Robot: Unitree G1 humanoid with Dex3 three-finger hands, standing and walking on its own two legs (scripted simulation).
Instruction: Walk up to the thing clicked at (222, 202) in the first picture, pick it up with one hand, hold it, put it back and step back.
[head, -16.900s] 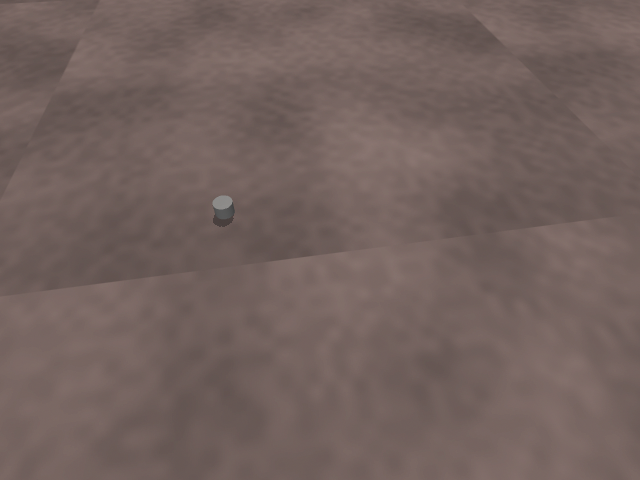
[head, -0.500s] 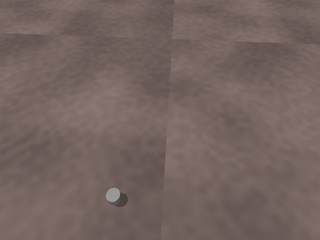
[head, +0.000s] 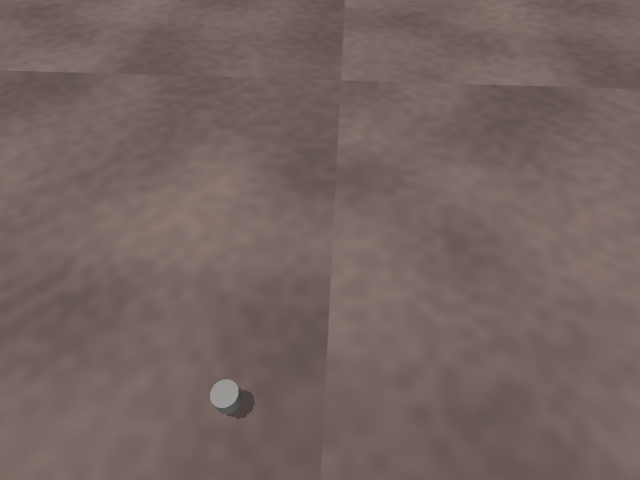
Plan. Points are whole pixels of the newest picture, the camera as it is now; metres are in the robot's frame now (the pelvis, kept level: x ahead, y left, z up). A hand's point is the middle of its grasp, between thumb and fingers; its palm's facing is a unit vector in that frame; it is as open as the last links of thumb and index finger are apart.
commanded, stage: stand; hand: left
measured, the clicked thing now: (226, 396) +0.46 +0.29 -0.75
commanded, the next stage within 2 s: walk up in 0.64 s
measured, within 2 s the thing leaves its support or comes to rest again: neither
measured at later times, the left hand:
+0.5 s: hand out of the picture +0.07 +0.25 -0.15, palm faces -0.02 -0.93 -0.36, open 7.3 cm
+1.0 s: hand out of the picture +0.09 +0.30 -0.17, palm faces +0.05 -0.94 -0.33, open 7.3 cm
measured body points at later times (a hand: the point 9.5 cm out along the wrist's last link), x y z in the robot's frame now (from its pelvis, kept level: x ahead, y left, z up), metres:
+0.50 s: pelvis +0.00 +0.00 +0.00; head +0.01 -0.01 +0.45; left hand +0.07 +0.30 -0.13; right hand +0.07 -0.30 -0.14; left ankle +0.00 +0.14 -0.75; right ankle -0.03 -0.10 -0.75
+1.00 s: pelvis +0.04 +0.04 -0.01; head +0.06 +0.06 +0.44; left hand +0.09 +0.35 -0.15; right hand +0.09 -0.26 -0.13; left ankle +0.04 +0.15 -0.75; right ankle -0.01 -0.09 -0.72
